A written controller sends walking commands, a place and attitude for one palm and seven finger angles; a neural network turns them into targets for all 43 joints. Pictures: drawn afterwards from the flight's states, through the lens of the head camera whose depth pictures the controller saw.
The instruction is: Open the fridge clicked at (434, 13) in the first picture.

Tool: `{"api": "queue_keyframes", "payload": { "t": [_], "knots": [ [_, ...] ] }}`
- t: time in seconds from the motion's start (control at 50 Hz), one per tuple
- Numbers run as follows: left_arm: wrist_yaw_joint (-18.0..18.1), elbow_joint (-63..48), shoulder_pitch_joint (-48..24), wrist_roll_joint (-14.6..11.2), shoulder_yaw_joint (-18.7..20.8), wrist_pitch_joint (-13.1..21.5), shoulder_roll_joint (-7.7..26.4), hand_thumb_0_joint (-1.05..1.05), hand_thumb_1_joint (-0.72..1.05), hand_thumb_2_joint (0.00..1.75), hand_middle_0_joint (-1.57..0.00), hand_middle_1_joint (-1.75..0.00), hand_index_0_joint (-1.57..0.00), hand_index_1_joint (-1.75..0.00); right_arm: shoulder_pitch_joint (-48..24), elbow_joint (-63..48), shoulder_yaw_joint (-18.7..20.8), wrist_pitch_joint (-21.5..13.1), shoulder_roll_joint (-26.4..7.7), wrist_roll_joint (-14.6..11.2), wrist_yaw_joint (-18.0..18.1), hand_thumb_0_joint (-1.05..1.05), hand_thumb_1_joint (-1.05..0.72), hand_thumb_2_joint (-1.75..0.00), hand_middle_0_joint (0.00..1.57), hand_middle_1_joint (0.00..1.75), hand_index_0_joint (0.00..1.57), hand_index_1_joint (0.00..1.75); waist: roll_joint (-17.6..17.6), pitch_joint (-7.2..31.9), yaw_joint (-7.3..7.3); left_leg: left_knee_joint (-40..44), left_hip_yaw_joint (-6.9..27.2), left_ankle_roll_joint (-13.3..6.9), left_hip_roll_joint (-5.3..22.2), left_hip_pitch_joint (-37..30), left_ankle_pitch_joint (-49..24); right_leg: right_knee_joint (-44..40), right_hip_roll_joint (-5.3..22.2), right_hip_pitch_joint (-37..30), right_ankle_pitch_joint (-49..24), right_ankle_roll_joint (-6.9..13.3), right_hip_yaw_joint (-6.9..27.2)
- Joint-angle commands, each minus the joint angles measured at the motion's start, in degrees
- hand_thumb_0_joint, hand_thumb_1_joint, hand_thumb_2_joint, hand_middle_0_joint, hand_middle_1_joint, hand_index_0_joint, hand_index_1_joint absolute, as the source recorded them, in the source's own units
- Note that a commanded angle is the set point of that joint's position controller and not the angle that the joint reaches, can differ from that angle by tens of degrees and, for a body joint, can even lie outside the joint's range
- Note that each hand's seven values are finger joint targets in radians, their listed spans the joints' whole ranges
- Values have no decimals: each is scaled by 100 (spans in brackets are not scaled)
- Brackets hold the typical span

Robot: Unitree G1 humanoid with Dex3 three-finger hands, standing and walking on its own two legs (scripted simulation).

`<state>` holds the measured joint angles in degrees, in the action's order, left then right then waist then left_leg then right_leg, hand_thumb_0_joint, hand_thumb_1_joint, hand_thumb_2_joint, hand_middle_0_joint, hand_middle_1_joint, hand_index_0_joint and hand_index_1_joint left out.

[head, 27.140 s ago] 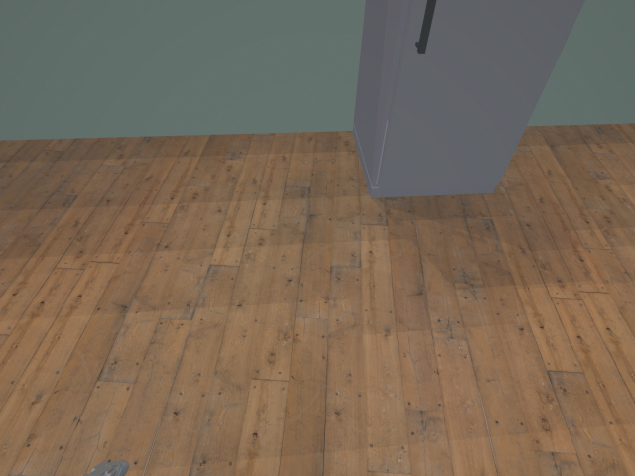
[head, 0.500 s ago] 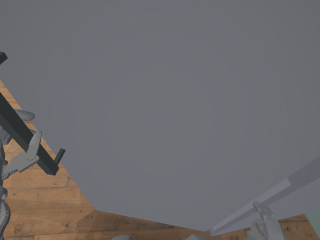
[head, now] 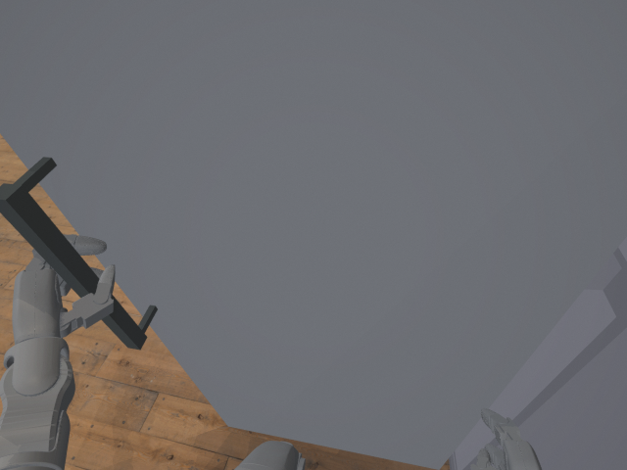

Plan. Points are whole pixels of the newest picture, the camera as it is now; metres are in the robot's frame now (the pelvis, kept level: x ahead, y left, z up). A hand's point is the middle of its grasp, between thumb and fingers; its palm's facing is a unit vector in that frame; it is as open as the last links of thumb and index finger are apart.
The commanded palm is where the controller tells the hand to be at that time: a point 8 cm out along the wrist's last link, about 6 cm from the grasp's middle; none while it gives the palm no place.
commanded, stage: stop walking and hold the door back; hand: left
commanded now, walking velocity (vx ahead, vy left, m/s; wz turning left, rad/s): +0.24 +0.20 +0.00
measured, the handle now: (97, 270) +0.30 +0.32 +0.11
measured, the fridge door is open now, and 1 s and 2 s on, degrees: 84 78 78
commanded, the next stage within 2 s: loosen the grip on the handle in 1.04 s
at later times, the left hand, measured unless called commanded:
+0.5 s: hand (116, 267) +0.30 +0.29 +0.12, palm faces +0.40 -0.88 -0.26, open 5.7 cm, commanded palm +0.27 +0.32 +0.10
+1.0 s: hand (122, 258) +0.32 +0.29 +0.12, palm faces +0.39 -0.89 -0.22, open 5.7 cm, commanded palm +0.28 +0.33 +0.10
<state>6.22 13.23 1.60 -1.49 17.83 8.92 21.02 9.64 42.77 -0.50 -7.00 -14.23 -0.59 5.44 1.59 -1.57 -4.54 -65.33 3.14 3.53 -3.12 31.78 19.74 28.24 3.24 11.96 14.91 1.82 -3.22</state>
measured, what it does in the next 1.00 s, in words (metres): steps on the spot: left foot, then right foot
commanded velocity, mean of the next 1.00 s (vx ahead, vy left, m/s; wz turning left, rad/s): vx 0.11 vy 0.01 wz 0.00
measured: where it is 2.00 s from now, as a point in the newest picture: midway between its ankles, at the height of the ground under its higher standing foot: outside the picture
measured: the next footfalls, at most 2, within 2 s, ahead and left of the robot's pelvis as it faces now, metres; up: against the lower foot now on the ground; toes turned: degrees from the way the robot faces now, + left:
left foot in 0.30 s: -0.03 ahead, +0.13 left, +0.00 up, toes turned +8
right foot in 0.60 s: -0.03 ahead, -0.11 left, +0.00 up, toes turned -2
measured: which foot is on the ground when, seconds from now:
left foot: up 0.00-0.28, down 0.30-0.62, up 0.64-0.84, down 0.86-1.00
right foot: down 0.00-0.32, up 0.34-0.58, down 0.60-1.00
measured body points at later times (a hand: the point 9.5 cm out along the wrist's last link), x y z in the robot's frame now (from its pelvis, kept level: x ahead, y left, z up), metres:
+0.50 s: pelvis -0.09 +0.01 +0.00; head -0.07 +0.01 +0.45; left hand +0.28 +0.34 +0.13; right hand +0.00 -0.23 -0.12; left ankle -0.07 +0.12 -0.74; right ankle -0.03 -0.10 -0.70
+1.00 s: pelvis -0.09 +0.01 -0.01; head -0.07 +0.01 +0.44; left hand +0.29 +0.34 +0.13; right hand +0.04 -0.27 -0.11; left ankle -0.04 +0.13 -0.74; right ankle -0.07 -0.10 -0.74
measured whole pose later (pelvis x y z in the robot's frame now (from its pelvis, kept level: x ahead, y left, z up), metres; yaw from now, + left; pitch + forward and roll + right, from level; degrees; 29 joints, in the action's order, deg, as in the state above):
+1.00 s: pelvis -0.09 +0.01 -0.01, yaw +0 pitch -2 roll +0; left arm 3.3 46.5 -35.1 -0.6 17.9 9.9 26.4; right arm 12.8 39.7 0.0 -6.5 -16.7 -2.2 5.5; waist -0.6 -5.6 0.3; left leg -30.6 -4.3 -0.5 2.1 16.5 11.9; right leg 35.2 0.7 16.3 20.9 -0.4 -2.3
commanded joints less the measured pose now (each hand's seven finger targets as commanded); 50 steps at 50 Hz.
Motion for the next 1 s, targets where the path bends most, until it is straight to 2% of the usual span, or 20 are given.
{"api": "queue_keyframes", "payload": {
  "t": [0.0, 0.1, 0.2, 0.24, 0.26, 0.3, 0.32, 0.34, 0.42, 0.48, 0.54, 0.56, 0.6, 0.62, 0.66, 0.8, 0.86, 0.88, 0.92, 0.98],
  "knots": [
    [248, 20, -2923, -14, 994, 343, 2357, 0, 90, 90, -45, -140, -45, -140, -356, -901, 230, -94, -680, -46, 91, 0, -90, -90, 20, 30, 20, 30, -672, 889, 315, 313, -285, -150, 140, 259, -100, -617, 1389, -1040, -2992, 60, 1171],
    [220, 631, -4299, -51, 717, 435, 2338, 0, 90, 90, -45, -140, -45, -140, -190, -926, 325, -80, -872, -41, 64, 0, -90, -90, 20, 30, 20, 30, -1415, 847, 242, 1906, -662, -259, 199, -368, -85, -1372, 1404, -761, -531, 177, 1439],
    [212, 881, -5121, 57, 615, 485, 2413, 0, 90, 90, -45, -140, -45, -140, 51, -898, 305, -120, -834, -84, 62, 0, -90, -90, 20, 30, 20, 30, -1096, 1413, 218, 3385, -1026, -470, 123, -1424, 311, -1405, 1449, -683, 728, 444, 1438],
    [151, 1063, -5315, 45, 428, 536, 2207, 0, 90, 90, -45, -140, -45, -140, 222, -860, 304, -149, -878, -87, 70, 0, -90, -90, 20, 30, 20, 30, -382, 1489, 433, 4333, -1011, -572, 157, -2460, -23, -872, 1022, -123, 1037, 226, 1050],
    [130, 1071, -5420, 122, 481, 631, 2318, 0, 90, 90, -45, -140, -45, -140, 389, -846, 324, -141, -969, -65, 90, 0, -90, -90, 20, 30, 20, 30, 189, 1652, 487, 4684, -546, -734, 501, -3009, 114, -217, 687, 353, 1144, 58, 803],
    [132, 855, -5840, 133, 277, 711, 2099, 0, 90, 90, -45, -140, -45, -140, 241, -983, 283, -159, -1031, -111, 87, 0, -90, -90, 20, 30, 20, 30, 1917, 1196, 453, 5531, 1903, -1448, 2331, -3524, 221, 1624, -189, 2095, 1503, -210, -157],
    [133, 911, -5812, 139, 241, 608, 2079, 0, 90, 90, -45, -140, -45, -140, 174, -1018, 257, -149, -849, -139, 103, 0, -90, -90, 20, 30, 20, 30, 1334, 1046, 444, 5411, 1848, -1644, 2426, -3433, -1004, 2336, -255, 2182, 1385, -198, 75],
    [60, 597, -5844, 161, 135, 643, 2051, 0, 90, 90, -45, -140, -45, -140, 129, -994, 244, -130, -819, -159, 26, 0, -90, -90, 20, 30, 20, 30, 1353, 1326, 462, 5369, 1923, -1620, 2507, -3345, -498, 2720, -196, 2144, 1429, -177, 303],
    [-58, 1106, -5614, 171, 184, 418, 2121, 0, 90, 90, -45, -140, -45, -140, 394, -880, 257, -51, -957, -195, 110, 0, -90, -90, 20, 30, 20, 30, 1090, 1240, 444, 4715, 358, -1375, 1859, -2894, -1411, 1816, -155, 1273, 564, -277, -18],
    [-170, 1172, -5970, 125, -161, 375, 1822, 0, 90, 90, -45, -140, -45, -140, 385, -859, 161, -63, -955, -180, 125, 0, -90, -90, 20, 30, 20, 30, 1243, 1200, 498, 4669, 58, -1165, 1750, -2433, -1085, 1019, -399, 463, 405, -301, -353],
    [-142, 1473, -6141, 162, 126, 360, 2323, 0, 90, 90, -45, -140, -45, -140, 398, -795, 153, -42, -1034, -152, 140, 0, -90, -90, 20, 30, 20, 30, 1086, 1239, 473, 4103, -213, -897, 1596, -1746, -668, -89, -325, -592, 340, -221, -259],
    [-111, 1692, -5895, 189, 343, 368, 2549, 0, 90, 90, -45, -140, -45, -140, 442, -740, 192, -35, -1031, -146, 120, 0, -90, -90, 20, 30, 20, 30, 610, 1328, 450, 3642, -334, -751, 1424, -1386, -655, -383, -75, -1058, 235, -75, 134],
    [-82, 1834, -6056, 206, 549, 360, 2911, 0, 90, 90, -45, -140, -45, -140, 391, -751, 233, -26, -880, -175, 133, 0, -90, -90, 20, 30, 20, 30, -1095, 1267, 456, 1860, -835, -315, 557, -59, 552, -954, 1557, -1589, -707, 811, 2507],
    [-64, 1933, -5989, 216, 720, 348, 3000, 0, 90, 90, -45, -140, -45, -140, 381, -715, 280, -86, -926, -181, 116, 0, -90, -90, 20, 30, 20, 30, -906, 1384, 316, 990, -388, -322, 560, 214, 1144, -1003, 1982, -1661, -1155, 1123, 2667],
    [-90, 2101, -5956, 160, 641, 237, 2770, 0, 90, 90, -45, -140, -45, -140, 425, -566, 257, -131, -902, -231, 60, 0, -90, -90, 20, 30, 20, 30, -839, 1448, 374, 741, -63, -333, 664, 128, 1032, -840, 1798, -1569, -1051, 978, 2322],
    [-112, 2086, -5853, 117, 750, 437, 2747, 0, 90, 90, -45, -140, -45, -140, 361, -574, 190, -158, -976, -123, 107, 0, -90, -90, 20, 30, 20, 30, -392, 1413, 472, 3876, -831, -333, 403, -2348, -1002, -396, 782, -191, -683, 246, 697],
    [-165, 1848, -5878, 72, 292, 565, 2161, 0, 90, 90, -45, -140, -45, -140, 301, -763, 251, -101, -1149, -180, 45, 0, -90, -90, 20, 30, 20, 30, 1269, 1370, 423, 4588, 1078, -1013, 1938, -2842, -2057, 944, -221, 703, 474, -261, 76],
    [-219, 2045, -5918, 45, 131, 548, 2001, 0, 90, 90, -45, -140, -45, -140, 291, -819, 222, -68, -1030, -207, -3, 0, -90, -90, 20, 30, 20, 30, 1027, 1249, 428, 4798, 1168, -1151, 2061, -2395, -1672, 1172, -326, 551, 1216, -263, 183],
    [-196, 2024, -6083, 169, 274, 557, 2221, 0, 90, 90, -45, -140, -45, -140, 261, -812, 212, -92, -1004, -130, 32, 0, -90, -90, 20, 30, 20, 30, 1322, 956, 447, 4910, 961, -1153, 2001, -2045, -1137, 1096, -181, 453, 1137, -248, 185],
    [-178, 2079, -5895, 198, 383, 546, 2440, 0, 90, 90, -45, -140, -45, -140, 425, -846, 265, -55, -1116, -174, 37, 0, -90, -90, 20, 30, 20, 30, 1105, 1516, 429, 3839, 46, -782, 1487, -2373, -2435, -25, -135, -193, -247, -222, 226]
  ]
}}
